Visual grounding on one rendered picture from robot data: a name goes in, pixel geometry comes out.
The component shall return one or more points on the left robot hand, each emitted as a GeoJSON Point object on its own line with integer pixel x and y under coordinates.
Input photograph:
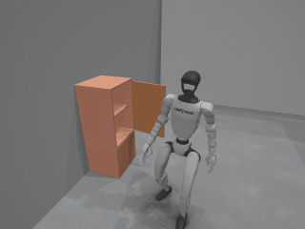
{"type": "Point", "coordinates": [212, 159]}

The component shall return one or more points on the robot head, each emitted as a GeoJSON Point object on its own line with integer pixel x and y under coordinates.
{"type": "Point", "coordinates": [188, 95]}

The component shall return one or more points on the cupboard door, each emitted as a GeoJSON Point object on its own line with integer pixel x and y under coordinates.
{"type": "Point", "coordinates": [147, 99]}

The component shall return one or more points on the robot left upper arm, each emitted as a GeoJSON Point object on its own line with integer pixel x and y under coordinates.
{"type": "Point", "coordinates": [207, 109]}

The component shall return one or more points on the left robot thigh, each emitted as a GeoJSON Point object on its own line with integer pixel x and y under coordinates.
{"type": "Point", "coordinates": [190, 171]}

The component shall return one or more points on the robot right upper arm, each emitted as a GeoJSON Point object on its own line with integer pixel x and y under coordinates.
{"type": "Point", "coordinates": [166, 107]}

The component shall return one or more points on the right robot forearm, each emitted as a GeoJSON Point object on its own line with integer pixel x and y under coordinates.
{"type": "Point", "coordinates": [154, 133]}

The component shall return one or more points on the left robot forearm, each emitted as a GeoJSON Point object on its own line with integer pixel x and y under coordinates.
{"type": "Point", "coordinates": [212, 141]}

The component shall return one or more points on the right robot hand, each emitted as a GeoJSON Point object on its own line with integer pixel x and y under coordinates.
{"type": "Point", "coordinates": [146, 149]}

